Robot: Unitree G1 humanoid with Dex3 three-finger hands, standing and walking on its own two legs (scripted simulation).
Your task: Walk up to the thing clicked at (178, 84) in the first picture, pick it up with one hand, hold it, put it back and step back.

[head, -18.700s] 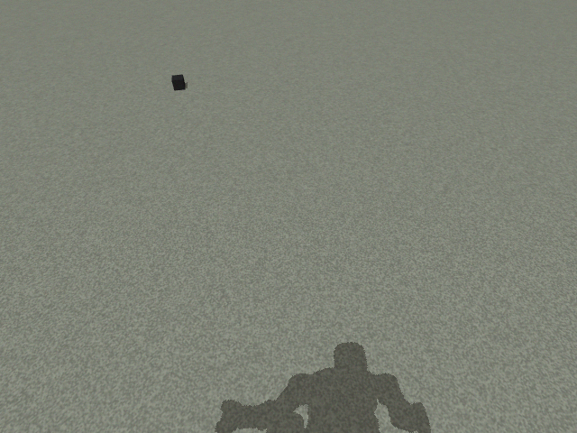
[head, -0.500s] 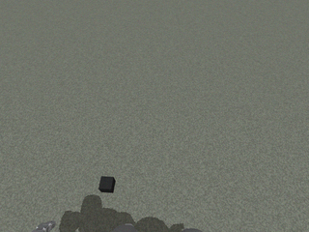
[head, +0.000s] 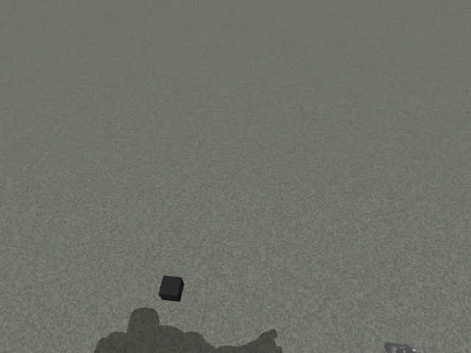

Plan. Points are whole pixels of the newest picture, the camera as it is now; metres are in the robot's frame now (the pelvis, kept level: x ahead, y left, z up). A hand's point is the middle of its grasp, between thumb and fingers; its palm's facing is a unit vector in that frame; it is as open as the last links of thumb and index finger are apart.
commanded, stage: walk up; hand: left
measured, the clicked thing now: (172, 288) +0.47 +0.29 -0.73
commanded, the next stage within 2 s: none
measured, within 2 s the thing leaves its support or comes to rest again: neither
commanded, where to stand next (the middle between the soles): +0.08 +0.01 m, yaw +0 degrees
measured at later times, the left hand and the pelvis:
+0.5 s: hand out of the picture +0.11 +0.26 -0.14, palm faces -0.01 -0.93 -0.36, open 7.4 cm; pelvis +0.02 +0.00 +0.01, yaw +0 degrees
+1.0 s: hand out of the picture +0.08 +0.35 -0.16, palm faces -0.02 -0.91 -0.41, open 7.4 cm; pelvis +0.00 +0.06 -0.01, yaw +3 degrees
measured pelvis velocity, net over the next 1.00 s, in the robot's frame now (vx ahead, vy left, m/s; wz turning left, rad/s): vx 0.00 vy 0.06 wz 0.04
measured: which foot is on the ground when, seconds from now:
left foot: down 0.00-0.68, up 0.70-0.88, down 0.90-1.00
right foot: down 0.00-0.88, up 0.90-1.00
